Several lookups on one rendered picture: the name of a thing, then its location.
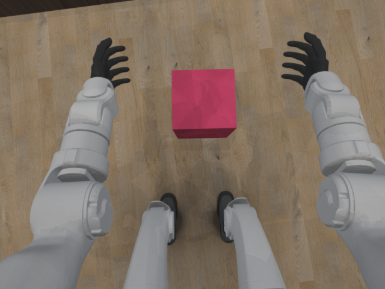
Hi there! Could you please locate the robot left upper arm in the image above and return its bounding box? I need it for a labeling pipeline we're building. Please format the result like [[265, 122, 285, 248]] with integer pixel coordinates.
[[0, 181, 113, 289]]

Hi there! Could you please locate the robot right hand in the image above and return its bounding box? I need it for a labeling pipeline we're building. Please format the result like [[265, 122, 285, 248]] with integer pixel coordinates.
[[282, 32, 329, 91]]

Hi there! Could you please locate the carton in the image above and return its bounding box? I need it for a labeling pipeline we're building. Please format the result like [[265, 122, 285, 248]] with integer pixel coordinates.
[[171, 69, 237, 138]]

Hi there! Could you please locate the robot right upper arm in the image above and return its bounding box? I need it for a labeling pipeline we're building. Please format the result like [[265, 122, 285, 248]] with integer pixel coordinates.
[[316, 172, 385, 289]]

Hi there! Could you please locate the right robot forearm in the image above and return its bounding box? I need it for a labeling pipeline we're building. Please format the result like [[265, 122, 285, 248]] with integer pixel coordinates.
[[304, 71, 385, 177]]

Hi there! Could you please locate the right robot shin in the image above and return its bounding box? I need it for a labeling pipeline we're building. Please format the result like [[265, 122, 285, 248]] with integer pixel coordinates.
[[224, 197, 257, 231]]

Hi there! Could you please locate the robot left hand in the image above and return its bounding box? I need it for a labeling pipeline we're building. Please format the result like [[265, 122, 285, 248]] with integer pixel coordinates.
[[90, 37, 131, 88]]

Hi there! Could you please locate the left robot forearm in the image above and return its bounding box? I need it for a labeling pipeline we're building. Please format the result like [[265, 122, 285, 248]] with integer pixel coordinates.
[[30, 77, 119, 234]]

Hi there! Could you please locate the robot right foot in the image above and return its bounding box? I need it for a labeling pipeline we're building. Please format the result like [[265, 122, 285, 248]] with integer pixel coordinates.
[[217, 191, 234, 243]]

